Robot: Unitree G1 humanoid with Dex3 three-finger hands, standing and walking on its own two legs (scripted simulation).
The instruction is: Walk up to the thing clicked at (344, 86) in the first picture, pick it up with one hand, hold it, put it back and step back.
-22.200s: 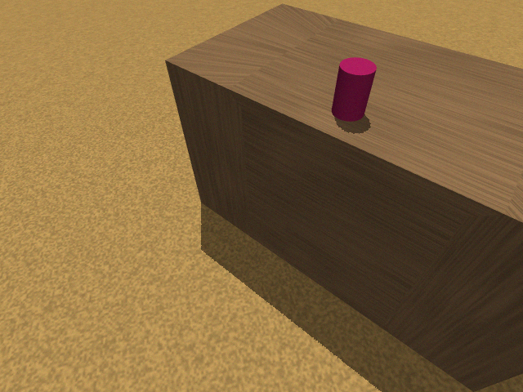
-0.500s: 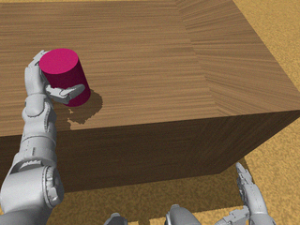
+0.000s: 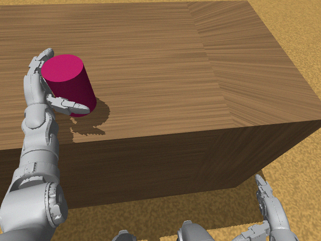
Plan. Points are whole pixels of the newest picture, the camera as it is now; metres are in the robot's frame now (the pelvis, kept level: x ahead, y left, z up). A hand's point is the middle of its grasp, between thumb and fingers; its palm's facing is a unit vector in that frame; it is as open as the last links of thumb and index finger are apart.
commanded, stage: withdraw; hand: left
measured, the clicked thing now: (72, 87) +0.48 +0.18 +0.10
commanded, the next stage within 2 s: rise in 0.34 s
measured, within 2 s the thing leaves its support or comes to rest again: neither
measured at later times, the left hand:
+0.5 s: hand (6, 40) +0.47 +0.25 +0.23, palm faces +0.15 -0.99 -0.08, open 17.7 cm
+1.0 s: hand out of the picture +0.33 +0.26 +0.22, palm faces +0.33 -0.88 -0.35, open 17.6 cm
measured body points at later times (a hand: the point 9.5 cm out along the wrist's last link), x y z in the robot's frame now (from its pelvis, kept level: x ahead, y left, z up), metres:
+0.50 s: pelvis +0.01 +0.00 +0.03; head +0.04 +0.00 +0.47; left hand +0.46 +0.30 +0.24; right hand +0.16 -0.25 -0.04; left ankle +0.01 +0.12 -0.68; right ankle +0.02 -0.14 -0.68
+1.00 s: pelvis +0.02 +0.00 +0.04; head +0.02 -0.02 +0.49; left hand +0.30 +0.31 +0.23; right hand +0.17 -0.25 -0.05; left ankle +0.01 +0.12 -0.68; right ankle +0.02 -0.14 -0.68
